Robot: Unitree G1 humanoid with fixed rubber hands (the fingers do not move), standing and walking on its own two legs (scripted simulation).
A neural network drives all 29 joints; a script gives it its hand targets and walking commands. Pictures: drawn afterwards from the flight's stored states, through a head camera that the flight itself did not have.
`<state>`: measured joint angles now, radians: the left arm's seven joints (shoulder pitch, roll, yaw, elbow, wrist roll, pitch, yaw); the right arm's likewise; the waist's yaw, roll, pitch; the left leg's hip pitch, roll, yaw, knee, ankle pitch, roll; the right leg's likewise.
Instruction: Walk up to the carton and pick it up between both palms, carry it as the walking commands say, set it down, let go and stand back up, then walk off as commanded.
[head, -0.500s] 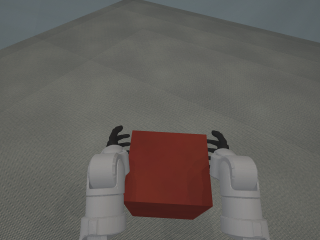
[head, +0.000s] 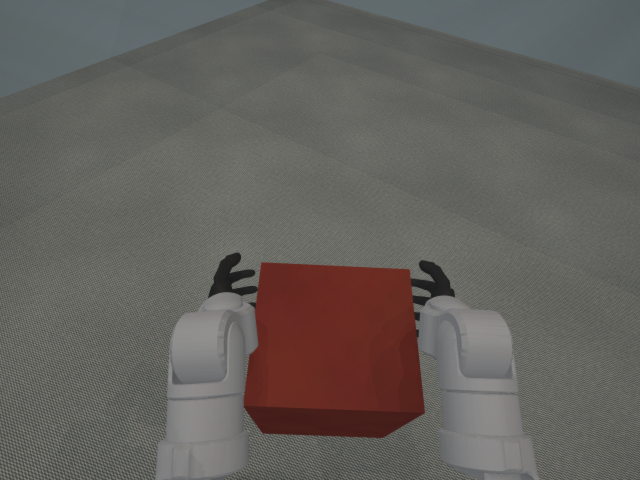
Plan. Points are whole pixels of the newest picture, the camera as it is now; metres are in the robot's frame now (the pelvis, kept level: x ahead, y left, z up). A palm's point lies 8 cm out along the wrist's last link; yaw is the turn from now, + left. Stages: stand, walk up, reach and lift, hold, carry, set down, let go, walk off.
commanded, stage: carry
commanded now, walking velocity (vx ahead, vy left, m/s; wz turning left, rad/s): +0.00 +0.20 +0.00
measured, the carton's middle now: (328, 359) +0.30 +0.01 -0.01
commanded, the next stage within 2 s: none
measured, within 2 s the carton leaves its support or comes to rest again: neither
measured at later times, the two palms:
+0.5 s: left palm (106, 341) +0.27 +0.26 +0.07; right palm (334, 361) +0.25 +0.01 +0.07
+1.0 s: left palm out of the picture +0.20 +0.42 +0.08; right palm (168, 416) +0.19 +0.17 +0.08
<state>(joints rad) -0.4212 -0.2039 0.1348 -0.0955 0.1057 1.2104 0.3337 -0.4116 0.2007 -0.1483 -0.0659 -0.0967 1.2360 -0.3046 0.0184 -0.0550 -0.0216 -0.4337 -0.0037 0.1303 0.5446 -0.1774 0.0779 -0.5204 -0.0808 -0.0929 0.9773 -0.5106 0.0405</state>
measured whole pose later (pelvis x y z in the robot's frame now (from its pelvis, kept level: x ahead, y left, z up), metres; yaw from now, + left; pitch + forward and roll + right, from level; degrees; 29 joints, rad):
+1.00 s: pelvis -0.11 +0.29 +0.00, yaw +0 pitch +3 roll +0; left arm -0.43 -0.21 0.13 -0.08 0.11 1.21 0.34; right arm -0.40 0.20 -0.15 -0.07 -0.09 1.25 -0.31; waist 0.02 -0.05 -0.03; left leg -0.41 0.00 0.13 0.54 -0.19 0.07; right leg -0.51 -0.09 -0.08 0.95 -0.52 0.04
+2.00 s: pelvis -0.22 +0.55 +0.00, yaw -1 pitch +4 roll +1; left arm -0.46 -0.22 0.15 -0.06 0.09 1.20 0.35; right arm -0.43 0.21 -0.19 -0.08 -0.12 1.25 -0.28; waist 0.04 -0.04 -0.03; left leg -0.43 -0.05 0.15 0.48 -0.13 0.11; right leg -0.37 -0.05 -0.13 0.72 -0.48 0.02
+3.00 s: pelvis -0.29 +0.72 +0.01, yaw -1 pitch +2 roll -1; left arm -0.46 -0.22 0.16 0.09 0.16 1.17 0.28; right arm -0.41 0.20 -0.21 0.03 -0.18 1.24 -0.22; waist 0.01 0.01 -0.10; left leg -0.35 -0.03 0.12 0.36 -0.06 0.00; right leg -0.20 -0.05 -0.09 0.45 -0.28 0.02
